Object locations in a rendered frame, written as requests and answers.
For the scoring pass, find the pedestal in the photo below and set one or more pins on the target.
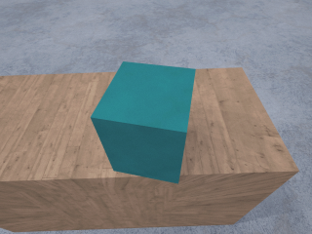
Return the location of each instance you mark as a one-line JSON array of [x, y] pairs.
[[55, 174]]

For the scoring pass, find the carton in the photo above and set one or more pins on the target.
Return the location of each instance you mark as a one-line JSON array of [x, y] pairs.
[[142, 119]]

